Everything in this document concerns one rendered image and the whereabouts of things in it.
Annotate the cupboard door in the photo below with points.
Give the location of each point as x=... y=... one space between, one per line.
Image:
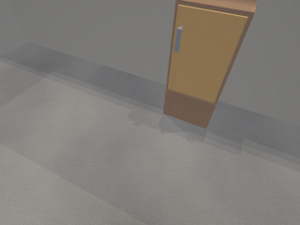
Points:
x=208 y=41

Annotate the handle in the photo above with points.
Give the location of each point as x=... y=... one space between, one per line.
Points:
x=178 y=39

